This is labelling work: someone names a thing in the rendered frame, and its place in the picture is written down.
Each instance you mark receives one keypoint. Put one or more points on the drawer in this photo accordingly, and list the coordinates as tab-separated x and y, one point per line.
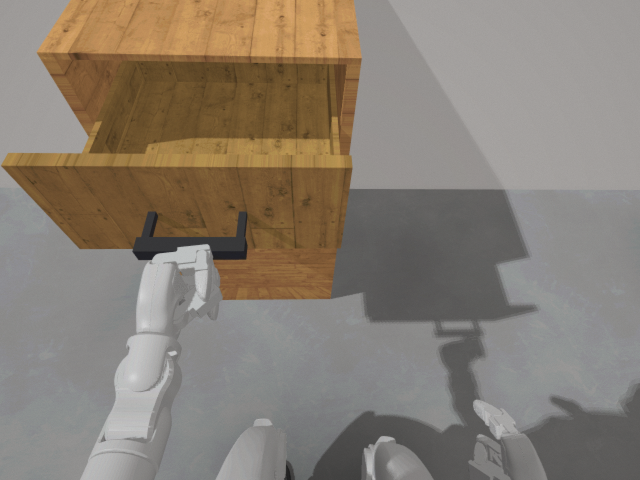
199	142

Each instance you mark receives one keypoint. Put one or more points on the right robot hand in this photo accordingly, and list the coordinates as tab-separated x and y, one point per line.
514	459

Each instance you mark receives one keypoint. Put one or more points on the handle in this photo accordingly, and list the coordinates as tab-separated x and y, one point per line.
222	248

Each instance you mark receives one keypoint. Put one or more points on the robot left forearm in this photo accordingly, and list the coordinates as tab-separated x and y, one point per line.
134	437

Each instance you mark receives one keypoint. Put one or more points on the right robot shin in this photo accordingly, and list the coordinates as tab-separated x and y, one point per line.
386	439

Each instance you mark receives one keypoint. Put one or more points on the left robot thigh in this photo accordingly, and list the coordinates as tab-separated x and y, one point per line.
258	454

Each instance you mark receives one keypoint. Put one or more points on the left robot hand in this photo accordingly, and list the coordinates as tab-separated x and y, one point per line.
162	287

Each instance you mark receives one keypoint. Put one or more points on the cabinet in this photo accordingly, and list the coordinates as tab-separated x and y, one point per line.
85	48

